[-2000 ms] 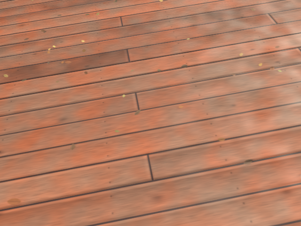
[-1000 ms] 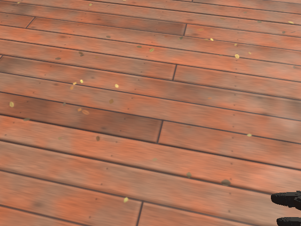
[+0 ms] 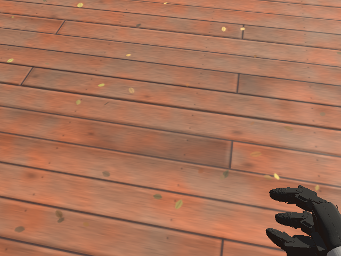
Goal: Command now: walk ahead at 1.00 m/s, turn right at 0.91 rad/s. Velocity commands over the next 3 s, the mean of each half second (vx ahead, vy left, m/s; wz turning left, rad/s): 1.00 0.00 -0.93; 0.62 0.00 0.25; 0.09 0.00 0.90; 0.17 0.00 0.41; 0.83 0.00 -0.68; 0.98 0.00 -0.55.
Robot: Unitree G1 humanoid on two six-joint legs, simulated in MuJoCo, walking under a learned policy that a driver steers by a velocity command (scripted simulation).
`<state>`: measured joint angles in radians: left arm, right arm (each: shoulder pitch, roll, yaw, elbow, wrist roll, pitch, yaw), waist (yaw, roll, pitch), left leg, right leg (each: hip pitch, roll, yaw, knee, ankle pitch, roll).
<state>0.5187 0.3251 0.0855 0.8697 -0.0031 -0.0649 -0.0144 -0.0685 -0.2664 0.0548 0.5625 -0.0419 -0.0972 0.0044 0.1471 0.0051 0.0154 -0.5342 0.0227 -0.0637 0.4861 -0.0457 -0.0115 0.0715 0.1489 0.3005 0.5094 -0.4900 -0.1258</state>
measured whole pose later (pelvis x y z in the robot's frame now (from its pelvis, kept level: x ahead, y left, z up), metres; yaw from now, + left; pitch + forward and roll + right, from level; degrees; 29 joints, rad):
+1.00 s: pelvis +0.83 -0.18 +0.00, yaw -17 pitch +0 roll +0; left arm 0.13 0.28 0.01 0.65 0.01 -0.06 0.01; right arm 0.23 -0.32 -0.06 0.66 0.00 -0.04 0.03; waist -0.03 0.01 0.10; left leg -0.44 -0.19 -0.03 0.49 -0.04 0.15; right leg -0.47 0.07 0.14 1.39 -0.43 0.03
